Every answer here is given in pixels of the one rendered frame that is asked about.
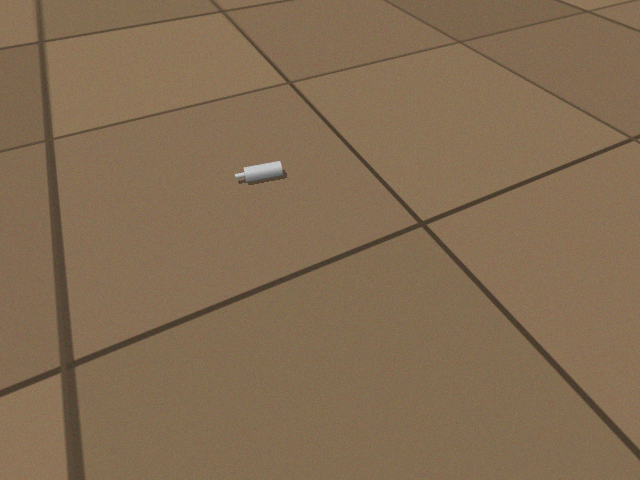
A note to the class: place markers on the bottle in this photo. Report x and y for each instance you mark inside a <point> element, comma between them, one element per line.
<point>261,171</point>

